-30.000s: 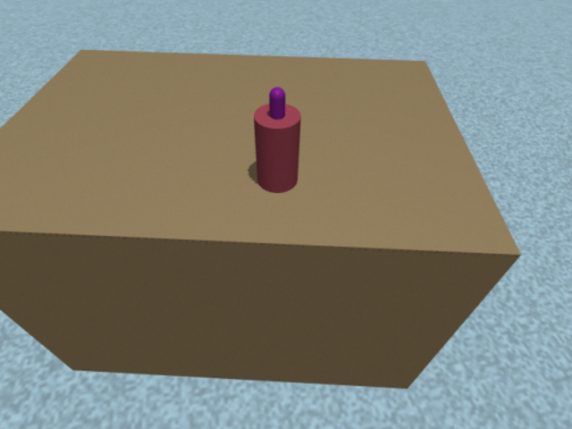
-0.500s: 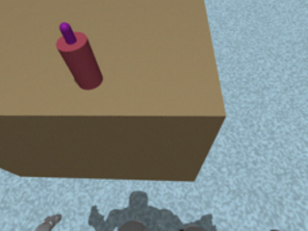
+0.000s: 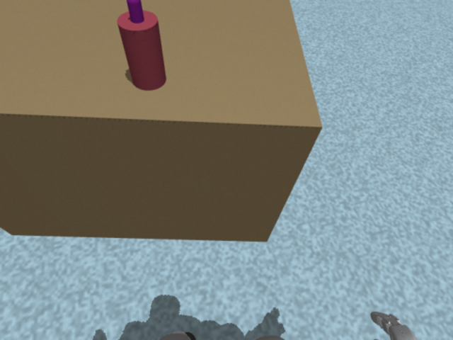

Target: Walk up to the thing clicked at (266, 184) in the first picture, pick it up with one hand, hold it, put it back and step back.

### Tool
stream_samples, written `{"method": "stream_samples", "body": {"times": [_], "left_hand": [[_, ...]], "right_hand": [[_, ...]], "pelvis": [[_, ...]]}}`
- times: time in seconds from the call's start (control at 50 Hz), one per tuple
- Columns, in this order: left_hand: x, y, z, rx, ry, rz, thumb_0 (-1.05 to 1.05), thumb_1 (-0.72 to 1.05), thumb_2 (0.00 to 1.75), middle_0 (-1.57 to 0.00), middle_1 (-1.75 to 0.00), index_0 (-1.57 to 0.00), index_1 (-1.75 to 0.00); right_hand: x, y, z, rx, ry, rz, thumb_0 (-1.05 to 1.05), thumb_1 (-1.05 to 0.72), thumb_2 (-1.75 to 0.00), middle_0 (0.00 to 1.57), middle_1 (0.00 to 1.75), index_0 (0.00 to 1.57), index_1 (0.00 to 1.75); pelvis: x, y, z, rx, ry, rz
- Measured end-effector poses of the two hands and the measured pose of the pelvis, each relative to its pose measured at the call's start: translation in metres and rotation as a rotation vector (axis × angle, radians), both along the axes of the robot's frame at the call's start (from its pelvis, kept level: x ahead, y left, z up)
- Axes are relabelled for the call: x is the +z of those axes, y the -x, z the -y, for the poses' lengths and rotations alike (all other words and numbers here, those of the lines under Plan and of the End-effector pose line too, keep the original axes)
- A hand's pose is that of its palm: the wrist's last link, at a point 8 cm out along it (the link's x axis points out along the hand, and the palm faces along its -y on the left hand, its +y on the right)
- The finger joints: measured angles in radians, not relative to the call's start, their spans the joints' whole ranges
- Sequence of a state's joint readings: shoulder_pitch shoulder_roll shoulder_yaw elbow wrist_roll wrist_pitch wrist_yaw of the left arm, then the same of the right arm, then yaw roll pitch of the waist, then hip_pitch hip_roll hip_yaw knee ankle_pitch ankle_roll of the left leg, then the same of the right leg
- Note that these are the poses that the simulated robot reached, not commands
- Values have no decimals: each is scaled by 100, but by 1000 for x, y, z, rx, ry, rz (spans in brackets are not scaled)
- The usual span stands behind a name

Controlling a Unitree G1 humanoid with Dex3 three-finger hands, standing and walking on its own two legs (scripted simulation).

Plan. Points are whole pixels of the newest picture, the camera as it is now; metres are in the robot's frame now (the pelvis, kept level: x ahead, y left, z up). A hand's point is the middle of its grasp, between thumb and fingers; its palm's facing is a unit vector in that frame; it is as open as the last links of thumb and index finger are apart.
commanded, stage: step back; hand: left
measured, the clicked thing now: (142, 42) +0.72 +0.22 +0.09
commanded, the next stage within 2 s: none
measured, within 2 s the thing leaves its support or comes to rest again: neither
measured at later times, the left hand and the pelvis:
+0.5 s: hand out of the picture -0.02 +0.27 -0.14, palm faces +0.03 -0.90 -0.44, open 7.4 cm; pelvis -0.17 +0.00 -0.02, yaw +4 degrees
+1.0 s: hand out of the picture -0.28 +0.25 -0.14, palm faces -0.05 -0.90 -0.43, open 7.4 cm; pelvis -0.34 -0.02 +0.00, yaw -4 degrees
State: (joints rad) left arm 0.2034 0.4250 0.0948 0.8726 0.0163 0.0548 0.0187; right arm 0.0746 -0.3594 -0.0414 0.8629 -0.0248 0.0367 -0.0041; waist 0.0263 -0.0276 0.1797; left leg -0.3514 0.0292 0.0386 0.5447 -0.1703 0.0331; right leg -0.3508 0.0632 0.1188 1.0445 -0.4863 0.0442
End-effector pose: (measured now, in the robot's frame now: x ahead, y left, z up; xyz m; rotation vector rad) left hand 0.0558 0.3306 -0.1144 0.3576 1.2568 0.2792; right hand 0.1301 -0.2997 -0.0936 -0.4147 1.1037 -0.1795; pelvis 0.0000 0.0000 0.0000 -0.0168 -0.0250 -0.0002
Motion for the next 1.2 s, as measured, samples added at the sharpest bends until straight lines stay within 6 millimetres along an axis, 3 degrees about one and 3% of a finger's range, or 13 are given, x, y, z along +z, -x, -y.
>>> {"method": "stream_samples", "body": {"times": [0.12,0.24,0.38,0.52,0.62,0.72,0.86,0.92,0.98,1.08,1.2], "left_hand": [[-1,47,21,-46,-23,-34,0,90,90,-20,-30,-20,-30],[23,89,41,-47,-25,-15,0,90,90,-20,-30,-20,-30],[34,82,33,-79,-60,109,1,90,90,-21,-30,-21,-30],[9,89,13,-86,-25,241,0,90,90,-20,-30,-20,-30],[2,130,16,-67,27,176,0,90,90,-20,-30,-20,-30],[1,185,17,-51,45,120,0,90,90,-20,-30,-20,-30],[-8,268,27,-82,-5,7,0,90,90,-20,-30,-20,-30],[0,305,39,-74,-8,-20,0,90,90,-20,-30,-20,-30],[14,335,42,-57,-17,-29,0,90,90,-20,-30,-20,-30],[28,356,36,-46,-52,9,1,90,90,-21,-30,-21,-30],[22,368,19,-26,-53,143,0,90,90,-20,-30,-21,-30]], "right_hand": [[-27,39,17,-35,-52,45,1,-90,-90,20,30,20,30],[-31,105,26,-97,-94,-33,1,-90,-90,20,30,20,30],[-34,185,37,-109,-33,-138,1,-90,-90,20,30,20,30],[-32,238,20,-63,26,-175,1,-90,-90,20,30,20,30],[-11,267,7,-57,17,-131,1,-90,-90,20,30,20,30],[1,274,8,-40,24,-73,1,-90,-90,20,30,20,30],[-18,289,25,-25,-11,39,1,-90,-90,20,30,20,30],[-28,310,31,-49,-37,42,1,-90,-90,20,30,20,30],[-27,338,30,-69,-62,10,1,-90,-90,20,30,20,30],[-30,390,33,-72,-59,-49,1,-90,-90,20,30,20,30],[-36,441,25,-28,-21,-143,1,-90,-90,20,30,20,30]], "pelvis": [[-15,47,13,-42,-2,24],[0,79,21,-61,-58,22],[0,119,16,-2,-43,-11],[-17,176,1,52,-58,25],[-5,206,-3,47,-4,26],[2,236,0,7,6,-5],[-15,293,15,-61,-21,-2],[-14,317,20,-47,21,19],[-5,332,24,-69,-43,8],[1,358,22,-31,-53,-15],[-9,389,14,52,-22,-2]]}}
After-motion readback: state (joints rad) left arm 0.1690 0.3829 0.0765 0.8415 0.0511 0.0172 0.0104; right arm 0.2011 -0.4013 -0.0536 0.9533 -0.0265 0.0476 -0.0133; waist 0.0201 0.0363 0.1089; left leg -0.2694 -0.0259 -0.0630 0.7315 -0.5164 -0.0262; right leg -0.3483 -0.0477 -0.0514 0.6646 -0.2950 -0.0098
